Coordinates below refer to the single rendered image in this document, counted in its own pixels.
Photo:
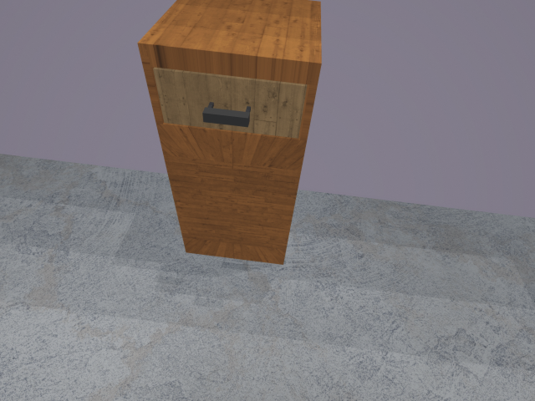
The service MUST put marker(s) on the cabinet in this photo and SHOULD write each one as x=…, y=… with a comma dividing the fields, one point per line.
x=235, y=191

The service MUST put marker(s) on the drawer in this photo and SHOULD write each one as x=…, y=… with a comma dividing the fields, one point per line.
x=276, y=107

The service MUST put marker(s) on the handle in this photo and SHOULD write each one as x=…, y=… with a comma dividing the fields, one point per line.
x=225, y=116

